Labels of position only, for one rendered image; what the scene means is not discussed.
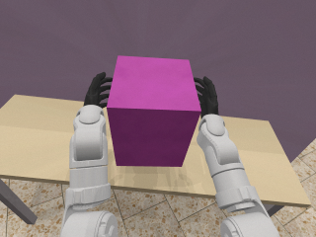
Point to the robot right forearm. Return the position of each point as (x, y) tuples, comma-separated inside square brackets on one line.
[(233, 189)]

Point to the right robot hand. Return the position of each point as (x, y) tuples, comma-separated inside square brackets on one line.
[(208, 98)]

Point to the robot left forearm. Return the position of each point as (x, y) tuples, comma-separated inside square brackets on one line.
[(88, 162)]

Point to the left robot upper arm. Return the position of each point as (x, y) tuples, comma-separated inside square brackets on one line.
[(100, 223)]

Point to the left robot hand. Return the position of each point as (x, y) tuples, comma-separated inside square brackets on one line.
[(93, 96)]

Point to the carton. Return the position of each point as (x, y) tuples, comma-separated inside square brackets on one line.
[(153, 111)]

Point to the right robot upper arm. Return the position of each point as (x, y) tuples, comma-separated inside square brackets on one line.
[(254, 224)]

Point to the table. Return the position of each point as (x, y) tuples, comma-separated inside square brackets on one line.
[(35, 135)]

